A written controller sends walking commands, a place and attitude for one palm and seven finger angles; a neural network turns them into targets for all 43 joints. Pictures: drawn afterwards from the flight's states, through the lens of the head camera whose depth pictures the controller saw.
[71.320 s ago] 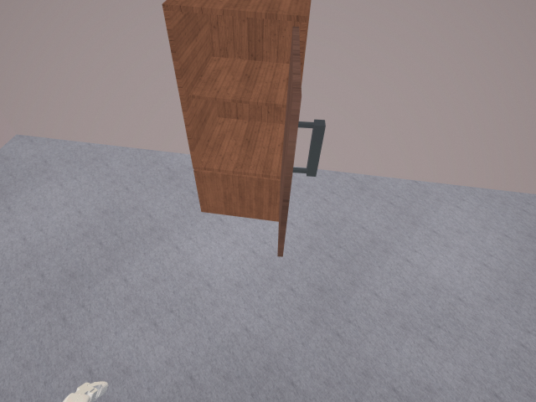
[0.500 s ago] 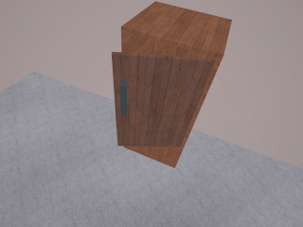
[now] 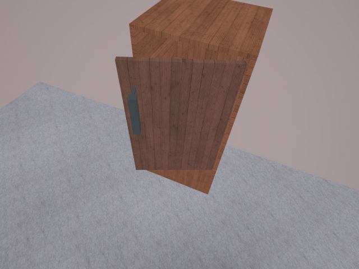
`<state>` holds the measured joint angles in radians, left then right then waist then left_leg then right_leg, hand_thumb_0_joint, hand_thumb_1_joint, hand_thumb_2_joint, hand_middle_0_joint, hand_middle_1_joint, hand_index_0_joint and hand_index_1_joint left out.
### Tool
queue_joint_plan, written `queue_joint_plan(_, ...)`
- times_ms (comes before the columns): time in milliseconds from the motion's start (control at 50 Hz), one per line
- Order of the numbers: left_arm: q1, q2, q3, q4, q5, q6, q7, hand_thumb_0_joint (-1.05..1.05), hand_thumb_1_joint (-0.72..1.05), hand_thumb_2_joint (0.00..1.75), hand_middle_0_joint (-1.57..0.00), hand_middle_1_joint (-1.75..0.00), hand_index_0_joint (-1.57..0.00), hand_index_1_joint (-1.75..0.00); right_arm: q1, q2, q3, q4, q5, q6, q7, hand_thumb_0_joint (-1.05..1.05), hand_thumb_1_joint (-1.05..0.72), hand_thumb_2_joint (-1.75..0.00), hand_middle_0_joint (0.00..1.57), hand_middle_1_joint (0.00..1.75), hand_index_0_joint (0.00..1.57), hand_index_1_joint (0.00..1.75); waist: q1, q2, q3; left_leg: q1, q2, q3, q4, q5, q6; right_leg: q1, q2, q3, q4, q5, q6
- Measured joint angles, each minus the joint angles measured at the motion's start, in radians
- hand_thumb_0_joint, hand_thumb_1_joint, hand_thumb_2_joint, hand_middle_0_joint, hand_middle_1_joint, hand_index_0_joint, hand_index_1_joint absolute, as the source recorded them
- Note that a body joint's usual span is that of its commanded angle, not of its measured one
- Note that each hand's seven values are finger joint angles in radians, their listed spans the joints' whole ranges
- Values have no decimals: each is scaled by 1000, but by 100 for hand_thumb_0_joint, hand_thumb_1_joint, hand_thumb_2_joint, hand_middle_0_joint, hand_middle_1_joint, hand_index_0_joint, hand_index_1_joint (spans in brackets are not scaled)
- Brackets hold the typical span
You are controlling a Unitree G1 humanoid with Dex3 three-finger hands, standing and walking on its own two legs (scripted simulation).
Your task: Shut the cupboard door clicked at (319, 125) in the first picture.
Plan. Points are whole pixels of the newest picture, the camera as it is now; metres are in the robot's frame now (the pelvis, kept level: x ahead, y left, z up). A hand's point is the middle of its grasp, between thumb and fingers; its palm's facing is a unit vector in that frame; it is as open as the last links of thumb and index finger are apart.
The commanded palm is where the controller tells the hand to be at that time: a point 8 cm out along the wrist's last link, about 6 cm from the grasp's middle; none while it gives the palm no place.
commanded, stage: look again from close up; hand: left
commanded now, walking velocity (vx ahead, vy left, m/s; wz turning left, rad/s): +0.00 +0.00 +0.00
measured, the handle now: (135, 111) +0.58 +0.16 -0.03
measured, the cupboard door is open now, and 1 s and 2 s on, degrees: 24 24 24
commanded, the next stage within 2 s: shuffle to correct the standing spot in 0.32 s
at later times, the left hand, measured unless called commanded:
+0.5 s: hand out of the picture +0.01 +0.12 -0.18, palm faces +0.03 -0.99 -0.13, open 7.3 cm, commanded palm none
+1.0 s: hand out of the picture +0.06 +0.15 -0.20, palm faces +0.04 -0.99 -0.11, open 7.4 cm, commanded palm none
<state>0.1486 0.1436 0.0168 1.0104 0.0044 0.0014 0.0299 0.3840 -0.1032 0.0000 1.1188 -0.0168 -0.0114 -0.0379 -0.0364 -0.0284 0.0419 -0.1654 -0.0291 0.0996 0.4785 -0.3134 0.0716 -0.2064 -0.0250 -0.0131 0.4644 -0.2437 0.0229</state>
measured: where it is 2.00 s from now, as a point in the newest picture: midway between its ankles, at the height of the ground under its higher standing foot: outside the picture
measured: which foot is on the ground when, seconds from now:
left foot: down 0.00-0.74, up 0.76-0.86, down 0.88-1.00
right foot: down 0.00-0.88, up 0.90-1.00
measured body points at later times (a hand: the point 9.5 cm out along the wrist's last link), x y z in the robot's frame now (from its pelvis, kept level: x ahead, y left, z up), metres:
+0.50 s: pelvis +0.03 -0.03 +0.00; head +0.05 -0.01 +0.45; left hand +0.01 +0.17 -0.17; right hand +0.05 -0.26 -0.15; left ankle -0.03 +0.07 -0.74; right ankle +0.00 -0.14 -0.74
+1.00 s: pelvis +0.11 -0.01 -0.01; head +0.12 +0.02 +0.44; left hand +0.06 +0.20 -0.18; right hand +0.09 -0.24 -0.15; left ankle +0.05 +0.05 -0.74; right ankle +0.04 -0.14 -0.65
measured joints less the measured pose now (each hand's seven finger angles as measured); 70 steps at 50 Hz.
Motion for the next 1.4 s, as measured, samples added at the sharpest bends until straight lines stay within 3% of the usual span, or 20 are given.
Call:
queue_joint_plan(200,104,23,-15,37,4,-7,12,-1,94,89,-20,-30,-20,-30,-107,-40,-1,-11,2,-6,-2,2,-94,-90,21,30,20,30,34,26,-6,49,20,-6,-25,-18,-29,37,21,-5,1,-44,-20)
queue_joint_plan(480,168,-11,-41,88,6,-7,4,1,91,89,-20,-30,-20,-30,-152,-51,9,-3,6,-6,-6,0,-92,-90,20,30,20,30,53,4,10,80,38,-16,-58,-12,-49,72,40,-16,-37,-38,-39)
queue_joint_plan(680,197,-6,-16,83,19,-7,-17,1,91,89,-20,-30,-20,-30,-68,-29,6,13,-2,-5,6,0,-91,-90,20,30,20,30,48,5,-13,72,47,-20,43,-99,-54,57,44,-21,78,-135,-51)
queue_joint_plan(760,201,-5,-3,72,16,-25,-13,1,91,89,-20,-30,-20,-30,-46,-19,3,17,-2,-3,6,0,-91,-90,20,30,20,30,42,19,-3,20,66,-28,157,-145,-50,57,56,-44,101,-168,-59)
queue_joint_plan(820,213,0,8,66,20,-40,-4,1,91,89,-20,-30,-20,-30,-54,-8,0,15,1,4,11,0,-91,-90,20,30,20,30,52,5,12,-59,65,-14,283,-227,-45,82,55,-56,80,-173,-62)
queue_joint_plan(860,233,5,10,66,22,-41,-1,1,91,89,-20,-30,-20,-30,-70,-3,-3,4,3,-1,16,0,-91,-90,20,30,20,30,61,-17,21,-81,54,1,238,-225,-39,96,47,-47,77,-179,-54)
queue_joint_plan(900,256,5,13,78,14,-27,-6,1,91,89,-20,-30,-20,-30,-80,-7,-8,-19,-5,-28,14,0,-91,-90,20,30,20,30,58,-32,23,-63,48,20,157,-49,-19,56,39,-32,190,-203,-58)
queue_joint_plan(980,241,12,21,102,21,16,-12,1,91,89,-20,-30,-20,-30,-46,-7,-7,-54,-15,-50,-1,0,-92,-90,20,30,20,30,20,-34,5,-2,43,27,123,-101,-1,-138,40,-6,622,-232,-70)
queue_joint_plan(1080,135,35,35,37,23,9,-25,1,91,90,-20,-30,-20,-30,13,23,13,-39,-12,-56,-5,0,-91,-90,20,30,20,30,28,-24,24,81,49,-12,-40,-35,-14,-335,0,-3,759,-96,-43)
queue_joint_plan(1180,45,51,42,-13,20,15,-29,1,92,90,-20,-30,-20,-30,40,42,22,-32,-17,-50,-5,0,-91,-90,21,30,20,30,22,-15,55,131,71,-24,-117,-19,-34,-436,-21,-7,669,-9,-27)
queue_joint_plan(1300,-37,40,19,-43,12,8,-31,1,92,90,-20,-30,-20,-30,41,21,10,-36,-15,-28,-7,0,-91,-90,21,30,21,30,-6,4,100,172,83,-19,-78,-85,-65,-308,-7,-60,235,81,-33)
queue_joint_plan(1340,-35,38,10,-59,14,-10,-30,1,91,90,-20,-30,-20,-30,58,12,-1,-36,-5,-18,-3,0,-91,-90,21,30,21,30,-7,-3,89,158,74,-24,12,-145,-76,-213,-10,-70,100,240,-41)
queue_joint_plan(1400,-50,20,11,-67,17,-33,-15,1,91,89,-20,-30,-20,-30,9,-21,-28,-43,16,5,-2,0,-91,-90,21,30,21,30,-7,22,103,14,56,-86,356,-266,-70,-203,-11,-81,150,80,-48)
